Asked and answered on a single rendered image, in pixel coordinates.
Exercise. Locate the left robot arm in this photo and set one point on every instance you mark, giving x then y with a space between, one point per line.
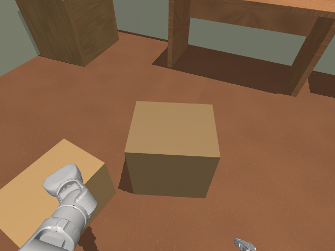
61 231

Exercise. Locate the desk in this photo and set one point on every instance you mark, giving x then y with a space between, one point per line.
314 19

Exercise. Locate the right robot hand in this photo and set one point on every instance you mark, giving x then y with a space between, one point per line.
243 245

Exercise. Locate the left robot hand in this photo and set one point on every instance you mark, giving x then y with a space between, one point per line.
52 182

